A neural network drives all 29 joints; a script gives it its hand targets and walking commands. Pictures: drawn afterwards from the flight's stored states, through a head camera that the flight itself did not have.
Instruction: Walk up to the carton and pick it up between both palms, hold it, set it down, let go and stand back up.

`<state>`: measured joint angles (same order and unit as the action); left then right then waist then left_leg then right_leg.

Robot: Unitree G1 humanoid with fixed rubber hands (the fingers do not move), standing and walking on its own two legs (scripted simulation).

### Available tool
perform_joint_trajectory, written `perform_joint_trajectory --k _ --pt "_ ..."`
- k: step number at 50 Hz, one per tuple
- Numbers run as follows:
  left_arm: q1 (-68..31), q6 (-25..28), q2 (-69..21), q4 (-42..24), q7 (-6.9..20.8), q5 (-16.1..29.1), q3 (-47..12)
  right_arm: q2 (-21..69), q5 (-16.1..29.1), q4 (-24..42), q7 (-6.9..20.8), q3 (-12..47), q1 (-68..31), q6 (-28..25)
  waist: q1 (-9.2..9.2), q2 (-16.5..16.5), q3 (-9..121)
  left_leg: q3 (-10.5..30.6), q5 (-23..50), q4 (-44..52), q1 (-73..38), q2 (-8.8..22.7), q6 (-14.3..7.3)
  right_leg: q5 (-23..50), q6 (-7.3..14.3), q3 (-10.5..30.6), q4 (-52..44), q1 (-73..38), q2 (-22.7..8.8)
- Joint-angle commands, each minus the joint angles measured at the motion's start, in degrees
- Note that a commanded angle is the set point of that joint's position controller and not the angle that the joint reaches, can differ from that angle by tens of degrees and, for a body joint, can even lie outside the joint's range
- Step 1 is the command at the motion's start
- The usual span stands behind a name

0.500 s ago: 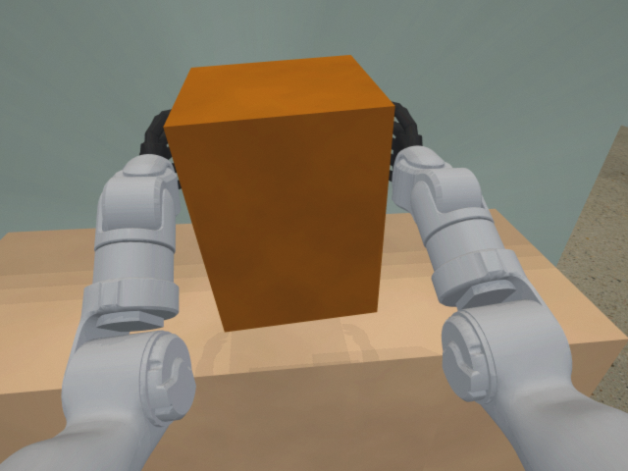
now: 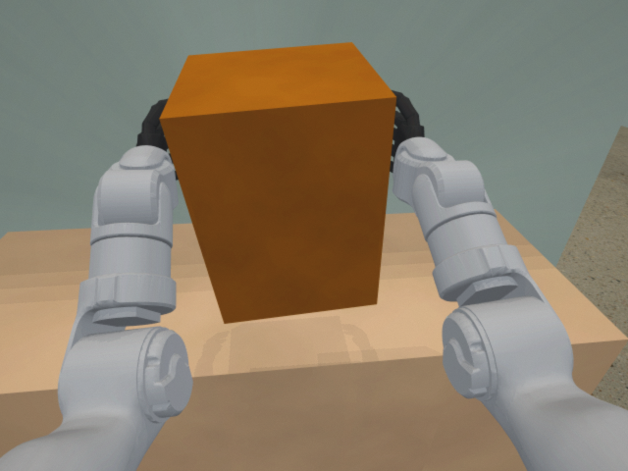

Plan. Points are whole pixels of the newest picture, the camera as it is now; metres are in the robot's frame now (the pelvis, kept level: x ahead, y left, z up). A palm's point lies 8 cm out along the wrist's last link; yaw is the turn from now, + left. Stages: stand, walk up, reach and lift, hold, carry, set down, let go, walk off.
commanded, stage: set down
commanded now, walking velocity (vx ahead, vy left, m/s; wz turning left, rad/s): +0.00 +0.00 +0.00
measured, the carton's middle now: (287, 185) +0.40 +0.01 +0.26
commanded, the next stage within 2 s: none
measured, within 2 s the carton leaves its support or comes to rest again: neither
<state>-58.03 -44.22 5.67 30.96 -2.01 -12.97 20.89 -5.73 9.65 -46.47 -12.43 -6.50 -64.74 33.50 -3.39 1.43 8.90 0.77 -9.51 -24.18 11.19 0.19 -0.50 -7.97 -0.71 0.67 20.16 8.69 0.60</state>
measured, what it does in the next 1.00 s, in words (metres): stands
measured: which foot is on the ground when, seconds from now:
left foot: down 0.00-1.00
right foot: down 0.00-1.00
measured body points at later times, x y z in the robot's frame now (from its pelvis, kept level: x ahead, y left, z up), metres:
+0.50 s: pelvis +0.03 +0.00 +0.00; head -0.04 +0.04 +0.45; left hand +0.44 +0.18 +0.26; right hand +0.43 -0.12 +0.25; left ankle +0.04 +0.11 -0.74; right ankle +0.04 -0.13 -0.74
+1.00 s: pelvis +0.03 +0.00 +0.00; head -0.02 +0.04 +0.45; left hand +0.44 +0.18 +0.23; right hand +0.44 -0.12 +0.22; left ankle +0.04 +0.11 -0.74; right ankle +0.04 -0.13 -0.74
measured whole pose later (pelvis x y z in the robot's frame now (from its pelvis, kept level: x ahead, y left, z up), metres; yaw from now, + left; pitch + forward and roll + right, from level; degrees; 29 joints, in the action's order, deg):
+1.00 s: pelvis +0.03 +0.00 +0.00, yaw +0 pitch -5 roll -2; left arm -49.1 -30.0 1.7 27.7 1.4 -20.6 21.8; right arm -0.2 9.1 -47.9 -11.0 -8.5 -50.8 8.4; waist -3.4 -3.2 2.2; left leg 0.8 -11.7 -22.7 6.0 0.3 -0.5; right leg -8.8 -0.7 0.6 16.1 2.3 0.6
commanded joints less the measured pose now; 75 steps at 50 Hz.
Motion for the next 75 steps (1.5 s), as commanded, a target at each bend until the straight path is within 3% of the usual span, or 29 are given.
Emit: perform_joint_trajectory --k 1,4,6,9,12,15,16,21,23,27,31,33,36,41,44,45,46,48,49,50,51,53,55,62,63,65,70,73,75 --pt "-45.82 5.86 -35.01 -5.37 10.3 9.34 -17.12 34.56 10.84 8.82 7.07 9.61 -44.09 -4.98 -1.58 0.36 18.49 0.11 -5.72 8.52 -3.55 -1.29 1.65 -4.26 0.29 -0.63 -6.13 -10.09 3.35" --pt "-42.26 8.71 -31.39 0.28 12.26 5.4 -12.3 31.42 3.62 6.38 7.68 2.75 -41.62 -10.45 -3.17 -0.03 15.64 -0.53 -6.12 9.31 -4.64 -1.18 1.48 -5.86 0.23 -2.27 -6.92 -10.81 3.01" --pt "-37.35 10.2 -26.65 7.06 13.68 0.46 -5.58 28.85 -0.63 -0.19 8.55 -1.15 -36.37 -12.85 -2.8 -1.59 10.1 -1.31 -9.28 11.65 -3.54 -1.07 0.24 -9.67 -0.37 -3.38 -7.46 -11.86 3.23" --pt "-35.83 12.28 -25.49 4.34 14.46 -0.91 -6.25 29.64 -2.34 2.12 8.62 0.34 -35.39 -16.89 -1.92 -2.3 9.55 -2.58 -5.91 11.38 -6.76 -1.57 0.05 -8.32 -0.87 -3.81 -7.8 -13.53 2.98" --pt "-33.46 12.94 -26.04 3.57 14.67 -0.98 -8.86 28.89 -4.65 2.93 7.86 0.79 -33.99 -19.15 -3.16 -1.87 8.09 -3.71 -2.86 10.52 -9.71 -2.05 0.8 -7.06 -0.72 -4.18 -8.64 -12.89 2.72" --pt "-32.93 14.02 -28.6 1.81 14.4 -0.67 -12.03 29.13 -4.59 7.16 7.64 3.27 -35.54 -22.13 -3.2 0.0 8.07 -3.81 -0.85 9.55 -10.87 -2.13 1.51 -5.65 -0.18 -4.93 -8.37 -13.44 2.93" --pt "-33.73 14.34 -29.44 -0.73 14.29 0.49 -14.46 29.43 -3.77 9.12 7.21 4.8 -35.8 -22.92 -3.26 -1.15 9.12 -3.51 1.8 8.89 -11.98 -1.79 1.91 -3.3 -0.03 -5.25 -7.89 -14.24 3.43" --pt "-29.86 15.96 -33.81 -8.92 12.78 2.6 -19.6 32.07 -0.75 14.41 6.64 11.98 -33.9 -26.11 -1.71 0.58 16.03 -3.59 15.64 4.92 -19.06 -2.3 2.94 6.94 -0.59 -5.44 -7.11 -16.84 3.19" --pt "-30.4 16.38 -35.72 -12.43 11.37 3.95 -23.71 31.53 0.19 16.13 6.67 14.12 -33.63 -27.19 -2.44 3.59 17.97 -2.82 19.2 3.81 -21.9 -1.97 4.64 8.76 -0.35 -5.43 -6.36 -15.67 3.07" --pt "-25.12 15.37 -35.6 -11.68 11.55 2.62 -24.21 31.87 0.7 20.1 6.21 17.26 -32.95 -27.87 -1.41 1.61 17.49 -2.55 21.23 3.17 -22.18 -2.22 3.54 11.4 -0.85 -5.32 -6.55 -16.48 2.96" --pt "-23.22 14.71 -36.3 -12.93 11.53 2.0 -25.17 31.65 1.04 19.53 6.03 16.85 -30.26 -27.87 -1.59 4.07 14.72 -2.33 25.0 2.24 -22.9 -1.94 4.8 12.1 -0.71 -5.54 -6.52 -15.76 3.19" --pt "-23.49 14.76 -36.87 -13.74 11.69 1.9 -25.13 30.96 0.71 18.09 6.03 16.1 -28.31 -27.85 -2.53 4.0 14.78 -2.19 24.75 2.51 -23.98 -1.58 5.25 11.56 -0.73 -5.89 -6.77 -15.86 3.07" --pt "-23.99 15.11 -36.27 -11.82 11.57 1.67 -24.17 31.45 0.23 18.67 6.37 16.11 -30.09 -28.4 -1.13 3.26 13.95 -2.38 22.03 3.21 -22.73 -1.92 4.32 10.03 -0.9 -5.77 -6.81 -14.43 2.88" --pt "-23.97 15.51 -34.53 -4.16 12.74 -1.3 -20.0 31.08 -3.57 12.71 7.17 10.4 -28.7 -28.07 -1.39 1.65 9.1 -3.2 10.9 5.91 -19.08 -2.13 2.77 3.88 -0.69 -5.93 -7.75 -12.99 2.41" --pt "-23.78 16.32 -34.14 -2.91 13.04 -0.97 -19.95 30.55 -4.69 13.77 7.51 9.56 -28.64 -28.98 -1.79 1.09 8.86 -3.01 10.45 6.06 -18.68 -2.2 2.51 4.19 -0.95 -6.25 -7.44 -12.95 2.28" --pt "-25.11 16.61 -32.87 -2.14 13.25 -1.63 -18.83 30.85 -5.02 11.71 7.75 8.68 -28.46 -28.72 -0.65 1.49 7.78 -3.45 8.44 6.79 -17.76 -2.23 2.38 2.56 -0.92 -5.9 -7.69 -12.48 2.08" --pt "-23.1 16.6 -33.28 -0.86 13.47 -1.45 -19.05 30.13 -5.79 11.4 7.77 7.87 -26.79 -28.89 -2.16 1.34 6.08 -3.37 7.2 7.03 -16.99 -2.46 2.17 2.19 -0.98 -6.12 -7.93 -12.03 1.9" --pt "-23.72 17.34 -33.65 -0.69 13.64 -1.02 -18.88 30.98 -6.51 12.66 7.88 8.17 -28.07 -29.38 -1.3 0.58 8.44 -3.79 5.94 7.2 -17.2 -2.38 1.85 1.08 -0.99 -6.15 -8.12 -12.63 1.94" --pt "-26.06 18.01 -35.39 -3.51 13.15 -0.69 -20.78 31.92 -6.34 12.08 8.04 7.63 -27.65 -29.67 -2.26 2.01 9.84 -3.59 8.04 7.18 -18.78 -2.22 2.58 2.22 -0.73 -6.52 -7.61 -12.0 2.15" --pt "-25.68 18.63 -34.23 -1.16 13.22 -1.07 -20.23 30.88 -7.37 9.55 8.38 5.84 -25.88 -29.56 -3.28 2.51 8.24 -3.07 6.27 7.31 -18.79 -2.13 2.83 0.31 -0.44 -6.62 -7.81 -11.04 2.07" --pt "-24.5 18.75 -33.23 -1.67 13.1 -1.3 -19.31 31.22 -6.76 10.78 8.46 7.38 -26.07 -29.59 -1.41 2.16 10.52 -3.78 9.25 6.49 -19.01 -2.28 2.67 2.87 -0.76 -6.29 -7.5 -11.95 2.19" --pt "-24.1 19.25 -33.99 -1.67 13.23 -0.79 -19.53 32.4 -7.28 12.75 8.44 8.44 -26.5 -30.36 -0.83 0.59 11.12 -3.98 11.07 5.98 -18.52 -2.24 2.63 5.03 -0.96 -6.55 -7.0 -12.43 2.27" --pt "-24.48 19.77 -34.24 -1.77 12.9 -0.27 -19.71 32.77 -6.45 14.19 8.77 9.61 -27.98 -30.94 -0.33 1.63 12.55 -3.88 12.58 5.44 -19.17 -2.24 2.57 5.61 -1.05 -6.59 -6.82 -11.93 2.15" --pt "-23.33 21.02 -34.84 0.6 12.79 0.28 -21.03 32.16 -7.78 13.91 8.3 8.57 -26.13 -31.62 -2.39 1.87 12.26 -3.65 13.87 5.04 -20.51 -2.2 3.33 7.71 -0.98 -6.84 -7.2 -11.44 2.19" --pt "-22.72 21.52 -34.41 1.28 12.68 -1.11 -19.21 32.48 -8.53 10.01 8.67 7.47 -23.57 -31.03 -1.49 2.1 10.93 -3.57 13.64 5.47 -19.83 -2.19 3.25 6.32 -0.91 -6.91 -7.36 -10.68 2.15" --pt "-22.33 21.66 -33.88 0.96 12.83 -0.64 -18.82 33.26 -8.11 12.21 8.73 8.54 -23.87 -31.46 -0.69 2.03 12.38 -4.28 15.24 4.96 -20.35 -2.3 3.2 9.29 -1.12 -6.63 -6.85 -12.29 2.03" --pt "-22.0 22.37 -34.13 1.72 13.47 -0.82 -17.97 33.24 -8.98 13.7 8.4 8.64 -24.57 -32.17 -0.95 0.26 13.49 -4.6 16.01 4.77 -20.16 -2.41 2.82 11.95 -1.87 -6.79 -6.47 -13.31 1.89" --pt "-23.34 23.98 -34.59 0.34 12.98 -0.15 -18.75 34.65 -8.71 13.82 8.6 8.68 -24.08 -32.53 -0.93 2.52 15.24 -4.41 18.63 3.8 -20.32 -2.63 3.44 13.73 -1.84 -6.42 -5.77 -12.85 1.95" --pt "-21.69 24.01 -33.85 3.23 13.23 -1.39 -17.31 34.19 -9.95 12.93 8.79 7.78 -24.3 -32.78 -0.09 1.68 13.11 -4.73 16.62 4.63 -19.18 -2.48 2.97 12.16 -1.7 -6.35 -6.01 -12.33 1.74"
